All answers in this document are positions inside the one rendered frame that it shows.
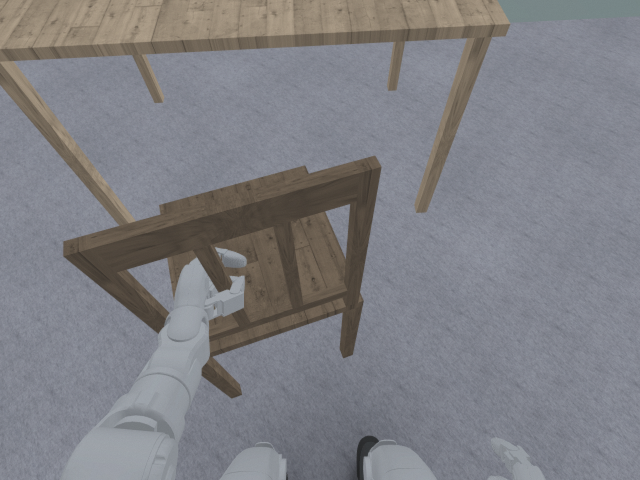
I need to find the right robot hand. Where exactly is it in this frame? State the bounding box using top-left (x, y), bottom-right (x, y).
top-left (487, 437), bottom-right (546, 480)

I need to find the left robot hand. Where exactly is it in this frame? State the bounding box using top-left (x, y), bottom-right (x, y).
top-left (174, 247), bottom-right (247, 320)

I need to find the chair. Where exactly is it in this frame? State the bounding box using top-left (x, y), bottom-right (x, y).
top-left (63, 156), bottom-right (381, 399)

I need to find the table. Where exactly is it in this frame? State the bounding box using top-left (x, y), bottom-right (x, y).
top-left (0, 0), bottom-right (510, 226)

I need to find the robot left forearm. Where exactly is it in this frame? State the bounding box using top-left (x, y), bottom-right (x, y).
top-left (60, 306), bottom-right (210, 480)

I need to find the robot left upper arm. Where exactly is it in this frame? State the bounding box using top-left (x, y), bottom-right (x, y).
top-left (65, 427), bottom-right (178, 480)

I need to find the robot left shin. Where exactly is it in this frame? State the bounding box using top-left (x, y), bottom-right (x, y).
top-left (255, 442), bottom-right (275, 450)

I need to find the robot right thigh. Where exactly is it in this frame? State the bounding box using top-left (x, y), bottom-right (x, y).
top-left (363, 445), bottom-right (437, 480)

